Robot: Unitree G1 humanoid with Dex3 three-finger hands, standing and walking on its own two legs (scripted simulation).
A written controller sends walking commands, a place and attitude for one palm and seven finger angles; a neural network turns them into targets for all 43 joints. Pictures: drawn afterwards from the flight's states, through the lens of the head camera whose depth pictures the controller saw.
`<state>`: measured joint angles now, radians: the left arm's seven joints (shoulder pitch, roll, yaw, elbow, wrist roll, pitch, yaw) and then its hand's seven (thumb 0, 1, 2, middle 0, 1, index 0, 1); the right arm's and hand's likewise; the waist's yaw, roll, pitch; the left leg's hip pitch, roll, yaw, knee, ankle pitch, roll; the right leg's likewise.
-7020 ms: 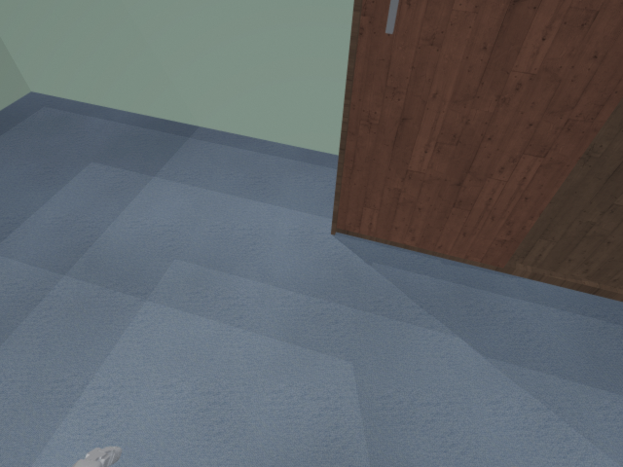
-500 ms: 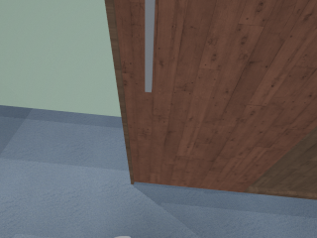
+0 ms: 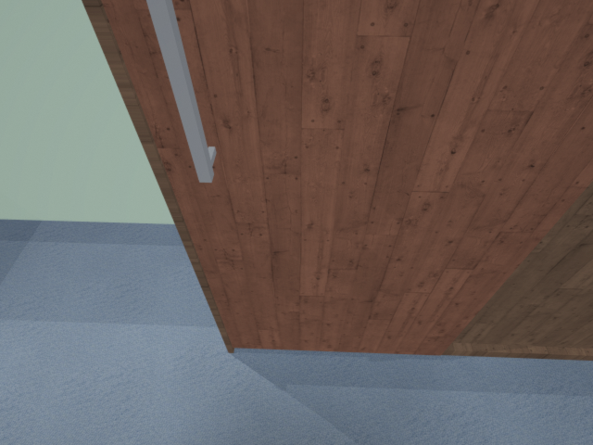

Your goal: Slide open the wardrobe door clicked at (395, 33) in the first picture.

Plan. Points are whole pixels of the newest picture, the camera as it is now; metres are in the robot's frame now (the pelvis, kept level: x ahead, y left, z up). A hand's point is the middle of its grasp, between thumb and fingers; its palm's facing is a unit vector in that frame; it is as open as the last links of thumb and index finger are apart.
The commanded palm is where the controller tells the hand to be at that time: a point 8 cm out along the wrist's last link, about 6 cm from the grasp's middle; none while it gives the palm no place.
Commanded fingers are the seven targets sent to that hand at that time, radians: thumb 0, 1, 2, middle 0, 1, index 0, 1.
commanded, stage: come to a stop and stand still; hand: left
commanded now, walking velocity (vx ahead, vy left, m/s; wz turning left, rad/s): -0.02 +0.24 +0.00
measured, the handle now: (184, 69) +0.47 +0.15 +0.27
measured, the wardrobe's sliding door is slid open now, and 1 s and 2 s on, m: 0.00 0.00 0.00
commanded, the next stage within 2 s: look again from close up in 1.40 s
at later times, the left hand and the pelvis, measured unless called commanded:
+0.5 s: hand out of the picture +0.00 +0.19 -0.17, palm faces +0.02 -0.97 -0.23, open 7.4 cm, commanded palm none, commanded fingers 0.00 0.90 0.90 -0.20 -0.30 -0.20 -0.30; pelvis -0.01 +0.00 +0.00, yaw +1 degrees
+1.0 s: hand out of the picture +0.01 +0.15 -0.16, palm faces +0.02 -0.97 -0.23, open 7.3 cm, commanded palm none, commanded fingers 0.00 0.90 0.90 -0.20 -0.30 -0.20 -0.30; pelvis +0.00 -0.03 +0.01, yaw +1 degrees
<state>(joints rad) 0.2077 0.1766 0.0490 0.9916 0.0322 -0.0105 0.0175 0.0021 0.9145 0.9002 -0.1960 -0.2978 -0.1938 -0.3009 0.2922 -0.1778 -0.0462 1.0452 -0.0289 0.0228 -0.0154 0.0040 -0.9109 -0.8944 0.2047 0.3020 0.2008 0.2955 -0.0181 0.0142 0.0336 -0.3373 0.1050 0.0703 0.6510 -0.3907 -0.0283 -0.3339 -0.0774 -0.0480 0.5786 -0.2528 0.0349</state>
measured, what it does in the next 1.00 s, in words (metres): steps on the spot: left foot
